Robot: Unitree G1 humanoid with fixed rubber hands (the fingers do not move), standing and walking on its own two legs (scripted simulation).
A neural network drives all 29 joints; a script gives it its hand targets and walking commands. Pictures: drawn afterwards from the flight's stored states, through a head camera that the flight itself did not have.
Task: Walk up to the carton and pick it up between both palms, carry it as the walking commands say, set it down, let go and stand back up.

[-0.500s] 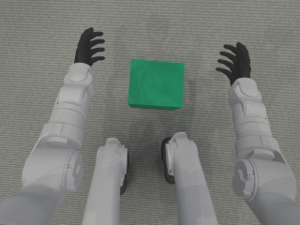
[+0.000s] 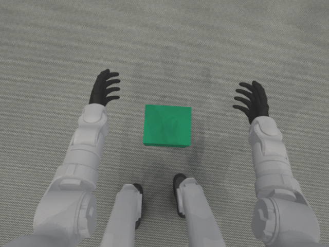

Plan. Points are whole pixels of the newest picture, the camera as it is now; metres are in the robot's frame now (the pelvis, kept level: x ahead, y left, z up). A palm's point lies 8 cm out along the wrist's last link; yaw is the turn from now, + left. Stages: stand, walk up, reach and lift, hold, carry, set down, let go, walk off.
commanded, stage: set down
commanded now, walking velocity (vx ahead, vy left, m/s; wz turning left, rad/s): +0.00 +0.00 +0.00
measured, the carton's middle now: (166, 127) +0.44 -0.05 -0.56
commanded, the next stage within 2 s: let go in 0.04 s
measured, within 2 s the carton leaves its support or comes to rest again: neither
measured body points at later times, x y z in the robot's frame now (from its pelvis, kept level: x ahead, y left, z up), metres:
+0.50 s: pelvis +0.03 -0.01 +0.08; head +0.20 -0.02 +0.50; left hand +0.33 +0.18 -0.02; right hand +0.29 -0.27 -0.01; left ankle +0.04 +0.12 -0.62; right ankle +0.08 -0.12 -0.62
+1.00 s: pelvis +0.07 +0.01 +0.12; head +0.10 +0.02 +0.57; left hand +0.24 +0.25 +0.04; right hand +0.24 -0.22 +0.04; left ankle +0.04 +0.12 -0.62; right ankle +0.08 -0.12 -0.62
